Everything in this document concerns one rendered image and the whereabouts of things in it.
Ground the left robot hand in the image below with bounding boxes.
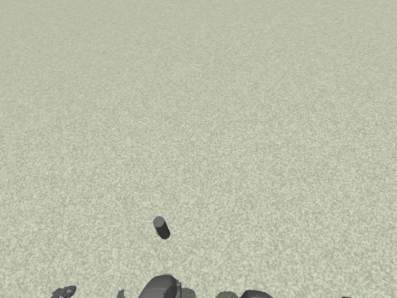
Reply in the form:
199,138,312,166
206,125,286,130
50,286,76,298

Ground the can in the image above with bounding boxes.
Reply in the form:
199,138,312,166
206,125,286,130
153,216,170,240

